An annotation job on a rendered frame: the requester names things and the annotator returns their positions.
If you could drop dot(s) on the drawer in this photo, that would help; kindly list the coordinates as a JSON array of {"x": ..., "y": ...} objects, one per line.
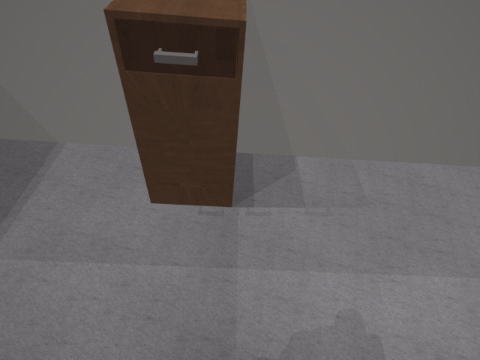
[{"x": 216, "y": 46}]

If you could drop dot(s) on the handle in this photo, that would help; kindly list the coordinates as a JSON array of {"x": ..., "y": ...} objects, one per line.
[{"x": 177, "y": 58}]

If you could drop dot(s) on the cabinet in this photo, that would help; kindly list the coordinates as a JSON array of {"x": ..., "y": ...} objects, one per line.
[{"x": 185, "y": 126}]

